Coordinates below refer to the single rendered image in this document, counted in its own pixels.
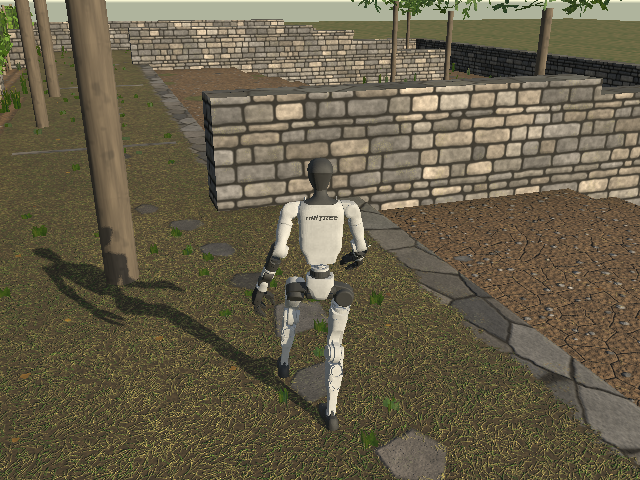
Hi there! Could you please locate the robot right foot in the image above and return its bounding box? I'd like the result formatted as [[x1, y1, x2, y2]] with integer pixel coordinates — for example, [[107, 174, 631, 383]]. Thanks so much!
[[319, 403, 339, 431]]

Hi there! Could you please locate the robot left forearm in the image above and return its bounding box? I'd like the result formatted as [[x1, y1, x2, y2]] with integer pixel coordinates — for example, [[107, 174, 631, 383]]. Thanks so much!
[[256, 242, 281, 292]]

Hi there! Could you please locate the robot left shin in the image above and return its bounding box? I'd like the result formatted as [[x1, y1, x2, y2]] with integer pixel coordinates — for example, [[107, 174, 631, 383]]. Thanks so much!
[[281, 308, 296, 366]]

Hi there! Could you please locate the right robot upper arm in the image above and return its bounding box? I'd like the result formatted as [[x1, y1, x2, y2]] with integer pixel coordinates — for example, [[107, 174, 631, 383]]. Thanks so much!
[[340, 200, 367, 252]]

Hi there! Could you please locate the left robot upper arm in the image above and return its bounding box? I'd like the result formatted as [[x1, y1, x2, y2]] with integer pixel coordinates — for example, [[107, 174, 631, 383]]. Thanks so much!
[[272, 201, 300, 259]]

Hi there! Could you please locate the robot left hand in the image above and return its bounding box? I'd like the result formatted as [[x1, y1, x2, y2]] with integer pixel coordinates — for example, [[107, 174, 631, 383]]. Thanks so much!
[[252, 287, 275, 317]]

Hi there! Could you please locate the robot right forearm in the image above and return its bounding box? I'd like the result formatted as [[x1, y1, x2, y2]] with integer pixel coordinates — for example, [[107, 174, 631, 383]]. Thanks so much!
[[352, 238, 368, 261]]

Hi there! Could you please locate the robot right hand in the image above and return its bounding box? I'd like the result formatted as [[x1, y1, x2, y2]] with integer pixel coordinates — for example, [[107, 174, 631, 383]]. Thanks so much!
[[340, 250, 363, 270]]

